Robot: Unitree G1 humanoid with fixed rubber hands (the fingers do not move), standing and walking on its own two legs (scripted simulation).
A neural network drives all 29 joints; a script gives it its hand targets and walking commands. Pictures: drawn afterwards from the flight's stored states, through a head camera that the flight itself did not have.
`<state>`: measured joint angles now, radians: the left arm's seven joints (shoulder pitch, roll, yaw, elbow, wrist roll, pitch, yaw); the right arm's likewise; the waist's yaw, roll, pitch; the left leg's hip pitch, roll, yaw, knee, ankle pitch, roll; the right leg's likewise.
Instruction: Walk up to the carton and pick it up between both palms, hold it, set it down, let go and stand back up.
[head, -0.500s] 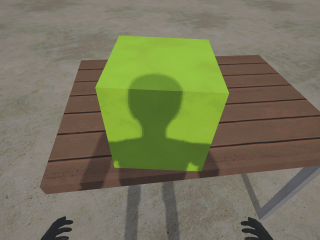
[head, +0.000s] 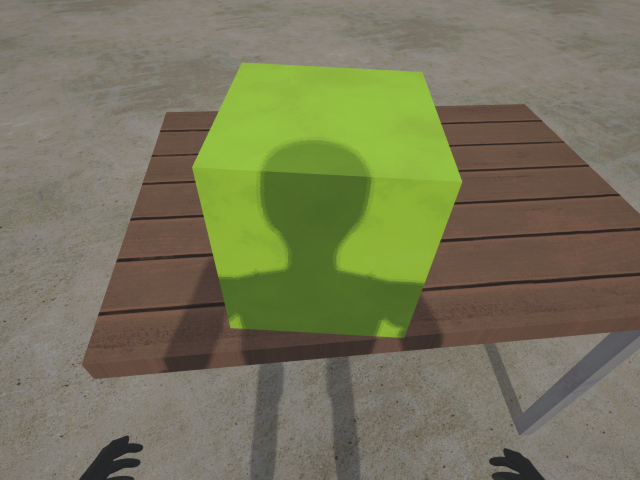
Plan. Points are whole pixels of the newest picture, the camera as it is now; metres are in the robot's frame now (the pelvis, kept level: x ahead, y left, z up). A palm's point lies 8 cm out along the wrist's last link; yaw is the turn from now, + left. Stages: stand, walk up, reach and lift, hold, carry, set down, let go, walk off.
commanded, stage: walk up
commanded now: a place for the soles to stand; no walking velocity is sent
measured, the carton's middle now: (324, 202) +0.49 -0.01 +0.10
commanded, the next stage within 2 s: reach and lift in 0.24 s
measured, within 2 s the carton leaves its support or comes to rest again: neither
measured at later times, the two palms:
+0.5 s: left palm (94, 472) +0.17 +0.26 -0.05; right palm out of the picture +0.14 -0.27 -0.05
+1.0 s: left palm (84, 435) +0.19 +0.26 +0.02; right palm (530, 444) +0.18 -0.23 +0.02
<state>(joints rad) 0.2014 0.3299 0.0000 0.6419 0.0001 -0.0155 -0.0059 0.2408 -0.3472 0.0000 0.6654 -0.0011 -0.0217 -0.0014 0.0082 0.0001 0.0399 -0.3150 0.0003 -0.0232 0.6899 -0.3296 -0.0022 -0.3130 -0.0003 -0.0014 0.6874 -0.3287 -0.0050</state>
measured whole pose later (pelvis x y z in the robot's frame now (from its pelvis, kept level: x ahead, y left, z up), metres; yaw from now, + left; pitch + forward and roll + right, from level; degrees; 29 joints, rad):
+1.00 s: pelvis +0.01 +0.01 +0.02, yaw -2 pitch -6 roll +0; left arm 0.28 0.33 0.00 0.13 -0.05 0.22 0.02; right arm 0.31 -0.26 -0.04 0.25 0.09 -0.03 0.02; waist 0.03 -0.03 0.04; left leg -0.11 0.00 0.01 0.43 -0.22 0.00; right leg -0.11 0.00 0.03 0.41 -0.20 0.01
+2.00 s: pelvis +0.01 +0.01 +0.02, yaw -2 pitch -6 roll +0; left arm -0.01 0.34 0.09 -0.19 -0.22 0.55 0.04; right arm 0.05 -0.31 -0.07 -0.19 0.31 0.39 -0.06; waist 0.01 -0.02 0.04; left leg -0.10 0.00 0.01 0.41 -0.22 0.00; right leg -0.10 0.00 0.03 0.39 -0.20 0.01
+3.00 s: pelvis +0.02 +0.01 +0.03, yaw -1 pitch -3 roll -1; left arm -0.76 0.41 0.13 0.36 -0.22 0.69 0.01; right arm -0.73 -0.45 -0.07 0.52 0.39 0.48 -0.02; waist -0.04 -0.01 0.00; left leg -0.14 0.00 0.01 0.41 -0.22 0.00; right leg -0.13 0.00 0.03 0.37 -0.19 0.01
